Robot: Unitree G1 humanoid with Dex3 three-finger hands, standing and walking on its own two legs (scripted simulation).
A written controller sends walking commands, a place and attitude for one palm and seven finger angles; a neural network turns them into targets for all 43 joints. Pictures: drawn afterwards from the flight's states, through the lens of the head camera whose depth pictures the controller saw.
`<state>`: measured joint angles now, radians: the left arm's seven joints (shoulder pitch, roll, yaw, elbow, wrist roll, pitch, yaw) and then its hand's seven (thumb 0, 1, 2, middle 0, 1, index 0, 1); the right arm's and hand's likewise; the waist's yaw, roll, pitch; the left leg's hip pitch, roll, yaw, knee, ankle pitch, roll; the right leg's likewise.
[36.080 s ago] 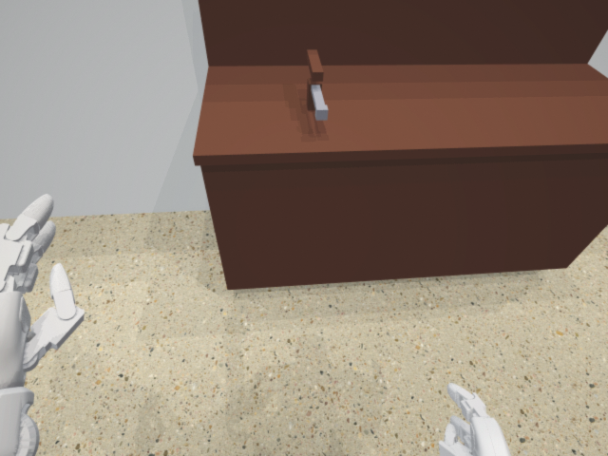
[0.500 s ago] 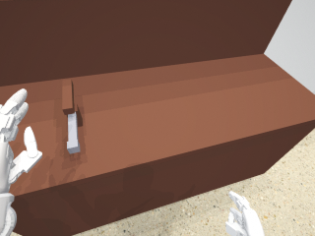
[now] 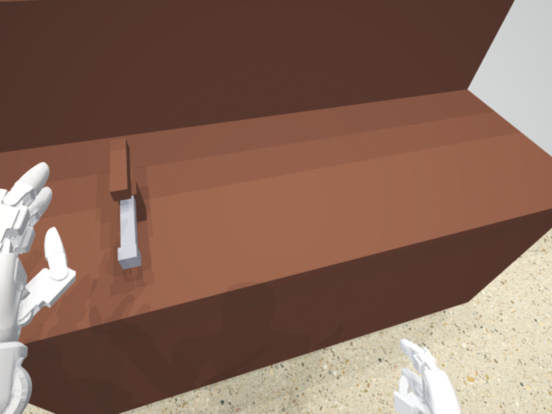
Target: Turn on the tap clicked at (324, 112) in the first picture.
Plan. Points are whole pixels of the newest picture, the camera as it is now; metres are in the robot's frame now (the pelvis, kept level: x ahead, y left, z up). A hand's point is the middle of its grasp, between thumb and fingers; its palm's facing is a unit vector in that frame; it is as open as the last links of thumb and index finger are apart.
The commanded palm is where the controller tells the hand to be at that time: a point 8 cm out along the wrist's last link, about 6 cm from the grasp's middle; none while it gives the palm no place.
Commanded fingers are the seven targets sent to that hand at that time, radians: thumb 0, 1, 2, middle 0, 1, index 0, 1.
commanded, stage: turn the palm inward beside the body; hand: left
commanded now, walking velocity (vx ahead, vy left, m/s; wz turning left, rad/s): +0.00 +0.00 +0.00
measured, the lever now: (129, 256) +0.33 +0.27 +0.00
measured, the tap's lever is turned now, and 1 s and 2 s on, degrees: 0 0 0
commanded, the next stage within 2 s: none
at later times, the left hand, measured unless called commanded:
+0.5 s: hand (51, 306) +0.18 +0.24 +0.16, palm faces +0.58 -0.77 -0.26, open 7.4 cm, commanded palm +0.14 +0.27 +0.16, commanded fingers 0.00 0.90 0.90 -0.20 -0.30 -0.20 -0.30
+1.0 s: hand (104, 318) +0.19 +0.21 +0.12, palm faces +0.49 -0.84 -0.24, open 7.4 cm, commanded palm +0.14 +0.24 +0.14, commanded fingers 0.00 0.90 0.90 -0.20 -0.30 -0.20 -0.30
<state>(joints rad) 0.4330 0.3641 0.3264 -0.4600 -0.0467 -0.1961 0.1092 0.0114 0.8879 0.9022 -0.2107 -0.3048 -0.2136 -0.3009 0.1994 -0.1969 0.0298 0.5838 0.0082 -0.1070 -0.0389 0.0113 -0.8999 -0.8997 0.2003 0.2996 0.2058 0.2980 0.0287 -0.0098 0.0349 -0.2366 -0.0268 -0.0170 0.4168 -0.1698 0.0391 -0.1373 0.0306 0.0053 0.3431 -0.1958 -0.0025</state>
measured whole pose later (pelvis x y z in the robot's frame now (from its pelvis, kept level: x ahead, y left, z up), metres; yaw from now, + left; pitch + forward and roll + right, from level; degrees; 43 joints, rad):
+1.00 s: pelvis +0.01 -0.06 -0.03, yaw +3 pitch +1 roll +0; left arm 0.45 0.29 0.34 -0.36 -0.21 -0.04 0.06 0.01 0.89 0.90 -0.21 -0.30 -0.21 -0.30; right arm 0.22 -0.28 0.01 0.66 0.01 -0.24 -0.10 0.01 -0.90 -0.90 0.20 0.30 0.20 0.30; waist 0.08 0.05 -0.07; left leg -0.40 -0.01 -0.09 0.68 -0.31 -0.03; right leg -0.32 0.06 -0.09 0.69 -0.40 -0.08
